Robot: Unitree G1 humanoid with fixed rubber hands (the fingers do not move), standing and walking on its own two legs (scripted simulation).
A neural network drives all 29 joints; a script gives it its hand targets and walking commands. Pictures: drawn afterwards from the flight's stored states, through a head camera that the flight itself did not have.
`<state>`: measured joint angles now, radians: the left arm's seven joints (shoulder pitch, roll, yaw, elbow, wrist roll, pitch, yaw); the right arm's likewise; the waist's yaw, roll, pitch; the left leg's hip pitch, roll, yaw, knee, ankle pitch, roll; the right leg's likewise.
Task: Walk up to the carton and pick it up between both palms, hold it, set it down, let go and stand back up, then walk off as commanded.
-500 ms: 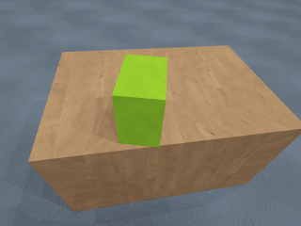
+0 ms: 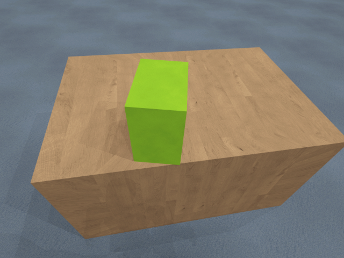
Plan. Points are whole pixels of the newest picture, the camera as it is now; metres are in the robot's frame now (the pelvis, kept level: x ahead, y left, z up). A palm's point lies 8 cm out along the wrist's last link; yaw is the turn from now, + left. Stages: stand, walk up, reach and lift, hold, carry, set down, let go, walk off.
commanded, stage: stand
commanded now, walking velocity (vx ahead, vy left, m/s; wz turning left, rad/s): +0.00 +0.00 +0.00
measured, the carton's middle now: (160, 112) +0.57 +0.05 -0.01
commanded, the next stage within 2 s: walk off in 0.78 s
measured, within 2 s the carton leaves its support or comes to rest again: neither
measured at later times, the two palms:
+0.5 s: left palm out of the picture +0.07 +0.28 -0.13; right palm out of the picture +0.09 -0.28 -0.12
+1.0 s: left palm out of the picture +0.08 +0.28 -0.13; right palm out of the picture +0.08 -0.28 -0.12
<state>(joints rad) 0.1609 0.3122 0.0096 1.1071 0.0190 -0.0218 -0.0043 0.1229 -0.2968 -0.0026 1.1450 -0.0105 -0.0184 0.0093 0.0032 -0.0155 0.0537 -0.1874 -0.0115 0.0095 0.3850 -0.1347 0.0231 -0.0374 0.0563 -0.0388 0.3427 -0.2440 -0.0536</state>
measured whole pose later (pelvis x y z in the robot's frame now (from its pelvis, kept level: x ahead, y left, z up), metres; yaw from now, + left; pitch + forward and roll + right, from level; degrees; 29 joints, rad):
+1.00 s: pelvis +0.02 -0.01 +0.00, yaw -1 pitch -3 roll +0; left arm 0.13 0.32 0.00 1.13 0.02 -0.02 0.01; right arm 0.09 -0.29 0.01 1.14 0.00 0.00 0.00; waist 0.00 -0.02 0.08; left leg -0.16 0.00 0.02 0.36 -0.15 0.01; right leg -0.01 0.06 -0.02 0.30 -0.24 -0.06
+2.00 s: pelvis -0.19 +0.03 -0.06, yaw +5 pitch -5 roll -1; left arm 0.10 0.47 0.06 0.81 0.00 0.05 0.03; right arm 0.05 -0.32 -0.04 0.81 -0.02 0.04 0.00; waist 0.05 -0.06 0.33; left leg -0.41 -0.06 -0.14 0.96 -0.45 0.00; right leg -0.46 0.10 0.18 1.30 -0.60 -0.03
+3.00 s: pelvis -0.54 +0.03 -0.06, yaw +1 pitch -8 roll -1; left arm 0.23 0.45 0.06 0.87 0.00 0.05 0.01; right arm 0.15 -0.28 -0.04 0.84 -0.02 0.03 0.00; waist 0.05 -0.09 0.21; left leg -0.44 0.03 0.00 0.92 -0.35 0.01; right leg -0.41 0.13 0.19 1.33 -0.51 -0.01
